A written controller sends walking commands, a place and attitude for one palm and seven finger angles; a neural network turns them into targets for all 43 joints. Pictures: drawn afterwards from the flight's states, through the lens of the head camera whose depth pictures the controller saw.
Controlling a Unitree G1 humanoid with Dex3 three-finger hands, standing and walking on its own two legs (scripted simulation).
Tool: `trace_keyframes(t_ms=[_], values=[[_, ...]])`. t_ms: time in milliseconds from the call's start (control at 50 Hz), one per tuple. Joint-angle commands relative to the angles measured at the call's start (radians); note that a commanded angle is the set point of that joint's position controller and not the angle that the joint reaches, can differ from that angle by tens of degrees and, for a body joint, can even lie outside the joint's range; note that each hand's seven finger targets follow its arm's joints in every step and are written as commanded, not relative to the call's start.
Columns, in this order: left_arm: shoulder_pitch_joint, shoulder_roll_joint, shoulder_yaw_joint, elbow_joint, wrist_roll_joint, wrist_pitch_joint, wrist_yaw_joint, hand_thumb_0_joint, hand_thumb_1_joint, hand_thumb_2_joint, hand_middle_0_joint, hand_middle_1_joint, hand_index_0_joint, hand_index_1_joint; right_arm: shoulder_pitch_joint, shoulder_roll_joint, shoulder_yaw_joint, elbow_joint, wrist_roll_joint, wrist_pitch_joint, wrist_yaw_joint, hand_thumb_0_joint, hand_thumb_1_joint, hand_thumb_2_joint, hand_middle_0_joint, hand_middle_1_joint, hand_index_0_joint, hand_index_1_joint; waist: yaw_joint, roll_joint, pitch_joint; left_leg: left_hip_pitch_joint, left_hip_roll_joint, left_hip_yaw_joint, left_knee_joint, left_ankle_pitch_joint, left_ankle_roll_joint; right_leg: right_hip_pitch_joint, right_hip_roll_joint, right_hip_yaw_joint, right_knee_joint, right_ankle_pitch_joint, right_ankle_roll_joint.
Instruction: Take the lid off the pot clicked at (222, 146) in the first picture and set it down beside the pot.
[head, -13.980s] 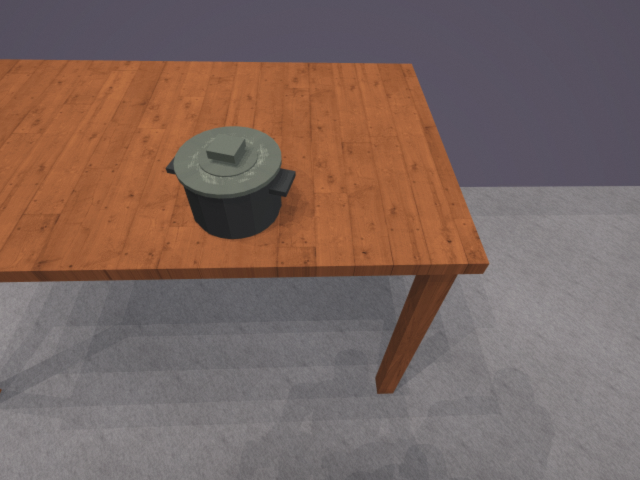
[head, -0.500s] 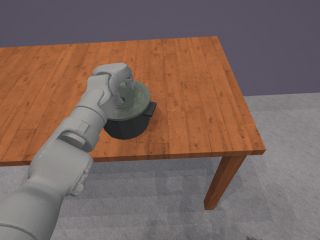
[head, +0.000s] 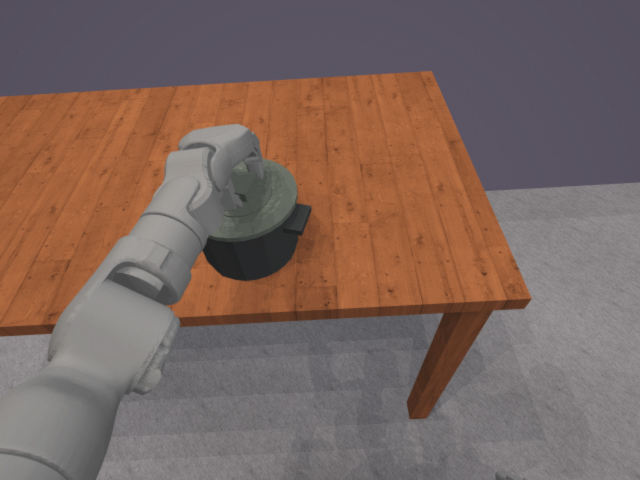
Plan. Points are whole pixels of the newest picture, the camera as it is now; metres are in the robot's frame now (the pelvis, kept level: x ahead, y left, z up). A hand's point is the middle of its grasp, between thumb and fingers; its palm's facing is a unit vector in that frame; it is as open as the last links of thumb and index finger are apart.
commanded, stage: lift the lid straight up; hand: left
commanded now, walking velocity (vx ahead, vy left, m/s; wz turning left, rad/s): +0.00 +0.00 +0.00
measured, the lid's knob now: (237, 185) +0.50 +0.09 +0.10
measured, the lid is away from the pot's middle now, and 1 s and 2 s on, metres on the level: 0.00 0.01 0.01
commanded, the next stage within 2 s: move the lid sideways beside the pot in 1.84 s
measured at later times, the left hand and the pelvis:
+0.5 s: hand (214, 168) +0.46 +0.10 +0.17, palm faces -0.30 -0.05 -0.95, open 8.1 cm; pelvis -0.01 +0.00 +0.00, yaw +1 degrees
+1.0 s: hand (214, 132) +0.47 +0.10 +0.21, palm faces -0.28 -0.05 -0.96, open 8.1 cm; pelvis -0.01 +0.00 +0.00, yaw +1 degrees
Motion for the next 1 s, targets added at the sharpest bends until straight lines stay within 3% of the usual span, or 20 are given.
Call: trace_keyframes(t_ms=[0,80,120,200,220,300,340,400,460,560,600,640,680,700,740,800,900,920,940,980], values=[[-0.610,0.227,0.083,-0.271,0.022,-0.015,0.048,0.000,0.623,1.008,-0.951,-1.110,-0.791,-1.018,-0.031,-0.115,-0.047,-0.121,-0.006,-0.051,0.001,0.000,-0.900,-0.900,0.200,0.300,0.200,0.300,0.012,-0.089,-0.455,0.404,-0.017,-0.056,0.028,0.354,0.052,-0.013,0.030,-0.009,-0.044,0.533,-0.023],[-0.591,0.238,0.085,-0.263,0.023,0.002,0.043,0.000,0.624,1.008,-0.952,-1.110,-0.791,-1.018,-0.037,-0.122,-0.048,-0.112,-0.003,-0.051,0.009,0.000,-0.900,-0.900,0.200,0.300,0.200,0.300,0.014,-0.100,-0.418,0.411,-0.017,-0.058,0.025,0.358,0.049,-0.029,0.035,-0.014,-0.045,0.529,-0.021],[-0.595,0.264,0.106,-0.301,0.018,-0.001,0.036,0.000,0.624,1.008,-0.953,-1.110,-0.792,-1.018,-0.045,-0.123,-0.050,-0.119,-0.005,-0.055,0.012,0.000,-0.900,-0.900,0.200,0.300,0.200,0.300,0.020,-0.105,-0.443,0.420,-0.019,-0.057,0.029,0.378,0.051,-0.003,0.031,-0.010,-0.043,0.561,-0.019],[-0.598,0.171,0.033,-0.302,0.006,0.014,0.014,0.000,0.624,1.008,-0.953,-1.110,-0.792,-1.018,-0.057,-0.117,-0.048,-0.121,-0.001,-0.054,0.019,0.000,-0.900,-0.900,0.200,0.300,0.200,0.300,0.011,-0.091,-0.399,0.422,-0.020,-0.065,0.028,0.384,0.047,-0.051,0.032,-0.022,-0.048,0.525,-0.022],[-0.580,0.221,0.070,-0.249,0.017,0.025,0.015,0.000,0.624,1.008,-0.953,-1.110,-0.792,-1.018,-0.050,-0.123,-0.047,-0.107,-0.003,-0.048,0.018,0.000,-0.900,-0.900,0.200,0.300,0.200,0.300,0.014,-0.113,-0.379,0.407,-0.020,-0.065,0.023,0.344,0.046,-0.048,0.035,-0.022,-0.049,0.502,-0.022],[-0.681,0.191,0.035,-0.317,0.003,0.018,0.004,0.000,0.624,1.008,-0.953,-1.110,-0.792,-1.018,-0.072,-0.115,-0.042,-0.121,-0.001,-0.063,0.009,0.000,-0.900,-0.900,0.200,0.300,0.200,0.300,0.004,-0.102,-0.409,0.423,-0.026,-0.069,0.015,0.301,0.047,-0.051,0.030,-0.019,-0.055,0.472,-0.024],[-0.742,0.202,0.029,-0.356,0.011,0.011,0.005,0.000,0.624,1.008,-0.953,-1.110,-0.792,-1.018,-0.066,-0.112,-0.041,-0.114,-0.003,-0.073,0.011,0.000,-0.900,-0.900,0.200,0.300,0.200,0.300,0.003,-0.055,-0.443,0.476,-0.024,-0.082,0.015,0.324,0.042,-0.061,0.035,-0.021,-0.047,0.465,-0.026],[-0.681,0.206,0.053,-0.271,0.007,0.021,0.001,0.000,0.624,1.008,-0.953,-1.110,-0.792,-1.018,-0.053,-0.117,-0.042,-0.105,-0.006,-0.072,0.011,0.000,-0.900,-0.900,0.200,0.300,0.200,0.300,0.009,-0.097,-0.417,0.445,-0.022,-0.085,0.011,0.322,0.040,-0.062,0.033,-0.026,-0.054,0.452,-0.029],[-0.694,0.226,0.062,-0.184,0.016,0.056,-0.001,0.000,0.624,1.008,-0.953,-1.110,-0.792,-1.018,-0.057,-0.123,-0.033,-0.091,-0.001,-0.064,0.008,0.000,-0.900,-0.900,0.200,0.300,0.200,0.300,0.011,-0.154,-0.345,0.369,-0.026,-0.072,-0.015,0.213,0.039,-0.062,0.032,-0.025,-0.065,0.401,-0.024],[-0.776,0.211,0.033,-0.183,0.036,0.063,-0.013,0.000,0.624,1.008,-0.953,-1.110,-0.792,-1.018,-0.063,-0.122,-0.027,-0.100,-0.004,-0.076,-0.001,0.000,-0.900,-0.900,0.200,0.300,0.200,0.300,0.002,-0.117,-0.379,0.386,-0.029,-0.076,-0.016,0.209,0.039,-0.065,0.029,-0.018,-0.064,0.392,-0.026],[-0.810,0.222,0.047,-0.234,0.032,0.045,-0.019,0.000,0.624,1.008,-0.953,-1.110,-0.792,-1.018,-0.059,-0.119,-0.031,-0.112,-0.009,-0.089,-0.003,0.000,-0.900,-0.900,0.200,0.300,0.200,0.300,0.007,-0.095,-0.437,0.420,-0.027,-0.086,-0.009,0.251,0.040,-0.049,0.028,-0.017,-0.061,0.411,-0.030],[-0.810,0.216,0.037,-0.197,0.038,0.049,-0.027,0.000,0.624,1.008,-0.953,-1.110,-0.792,-1.018,-0.045,-0.121,-0.032,-0.101,-0.009,-0.094,-0.005,0.000,-0.900,-0.900,0.200,0.300,0.200,0.300,0.000,-0.106,-0.425,0.421,-0.028,-0.083,-0.010,0.231,0.041,-0.058,0.032,-0.016,-0.066,0.403,-0.026],[-0.802,0.271,0.085,-0.183,0.041,0.051,-0.030,0.000,0.624,1.008,-0.953,-1.110,-0.792,-1.018,-0.035,-0.127,-0.033,-0.097,-0.011,-0.098,-0.005,0.000,-0.900,-0.900,0.200,0.300,0.200,0.300,0.012,-0.118,-0.423,0.411,-0.028,-0.083,-0.015,0.236,0.042,-0.040,0.031,-0.013,-0.067,0.416,-0.026],[-0.815,0.247,0.069,-0.219,0.028,0.041,-0.037,0.000,0.624,1.008,-0.953,-1.110,-0.792,-1.018,-0.042,-0.126,-0.031,-0.109,-0.012,-0.102,-0.004,0.000,-0.900,-0.900,0.200,0.300,0.200,0.300,0.012,-0.112,-0.439,0.411,-0.030,-0.083,-0.012,0.268,0.043,-0.025,0.027,-0.013,-0.065,0.447,-0.029],[-0.805,0.212,0.041,-0.164,0.037,0.052,-0.043,0.000,0.624,1.008,-0.953,-1.110,-0.792,-1.018,-0.034,-0.122,-0.033,-0.099,-0.011,-0.105,-0.002,0.000,-0.900,-0.900,0.200,0.300,0.200,0.300,0.008,-0.123,-0.395,0.401,-0.032,-0.082,-0.015,0.249,0.042,-0.050,0.033,-0.019,-0.067,0.427,-0.026],[-0.776,0.239,0.067,-0.146,0.037,0.058,-0.053,0.000,0.624,1.008,-0.953,-1.110,-0.792,-1.018,-0.033,-0.133,-0.034,-0.101,-0.012,-0.104,-0.001,0.000,-0.900,-0.900,0.200,0.300,0.200,0.300,0.015,-0.134,-0.382,0.381,-0.031,-0.080,-0.017,0.262,0.044,-0.037,0.029,-0.016,-0.074,0.441,-0.029],[-0.832,0.231,0.055,-0.243,0.036,0.043,-0.072,0.000,0.624,1.008,-0.953,-1.110,-0.792,-1.018,-0.040,-0.123,-0.040,-0.115,-0.013,-0.120,0.005,0.000,-0.900,-0.900,0.200,0.300,0.200,0.300,0.018,-0.106,-0.457,0.447,-0.031,-0.087,0.000,0.349,0.047,-0.010,0.028,-0.011,-0.065,0.505,-0.028],[-0.852,0.262,0.075,-0.250,0.051,0.044,-0.073,0.000,0.624,1.008,-0.953,-1.110,-0.792,-1.018,-0.038,-0.125,-0.040,-0.108,-0.014,-0.119,0.007,0.000,-0.900,-0.900,0.200,0.300,0.200,0.300,0.022,-0.110,-0.458,0.454,-0.027,-0.087,0.000,0.352,0.044,-0.012,0.032,-0.011,-0.057,0.507,-0.027],[-0.832,0.221,0.040,-0.219,0.049,0.051,-0.080,0.000,0.624,1.008,-0.953,-1.110,-0.792,-1.018,-0.044,-0.122,-0.038,-0.111,-0.012,-0.118,0.009,0.000,-0.900,-0.900,0.200,0.300,0.200,0.300,0.018,-0.105,-0.434,0.444,-0.033,-0.083,-0.004,0.333,0.045,-0.027,0.033,-0.012,-0.064,0.488,-0.026],[-0.844,0.211,0.034,-0.191,0.046,0.070,-0.082,0.000,0.624,1.008,-0.953,-1.110,-0.792,-1.018,-0.040,-0.125,-0.036,-0.099,-0.008,-0.113,0.010,0.000,-0.900,-0.900,0.200,0.300,0.200,0.300,0.015,-0.124,-0.384,0.415,-0.033,-0.080,-0.014,0.301,0.044,-0.043,0.036,-0.020,-0.067,0.468,-0.027]])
